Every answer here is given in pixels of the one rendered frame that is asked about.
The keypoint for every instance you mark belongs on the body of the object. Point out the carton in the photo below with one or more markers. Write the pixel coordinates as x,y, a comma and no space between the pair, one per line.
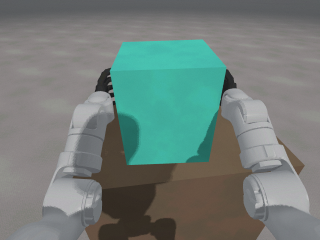
167,95

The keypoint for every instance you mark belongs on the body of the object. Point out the robot left hand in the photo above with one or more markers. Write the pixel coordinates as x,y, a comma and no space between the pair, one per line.
102,83

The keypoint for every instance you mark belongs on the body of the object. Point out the robot right forearm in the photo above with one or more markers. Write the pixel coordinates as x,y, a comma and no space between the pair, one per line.
260,150

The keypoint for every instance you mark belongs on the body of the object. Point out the pedestal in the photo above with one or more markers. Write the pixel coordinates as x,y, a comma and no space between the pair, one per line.
175,201

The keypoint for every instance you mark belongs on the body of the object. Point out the right robot upper arm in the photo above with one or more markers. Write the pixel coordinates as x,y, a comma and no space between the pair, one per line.
279,200

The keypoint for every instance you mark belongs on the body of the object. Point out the robot left forearm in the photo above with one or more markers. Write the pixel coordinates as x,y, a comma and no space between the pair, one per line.
82,153

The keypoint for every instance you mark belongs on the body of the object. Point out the left robot upper arm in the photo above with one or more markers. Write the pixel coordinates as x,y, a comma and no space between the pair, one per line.
71,205

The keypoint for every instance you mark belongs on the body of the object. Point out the robot right hand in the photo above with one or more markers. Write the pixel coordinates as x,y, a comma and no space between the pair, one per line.
228,83

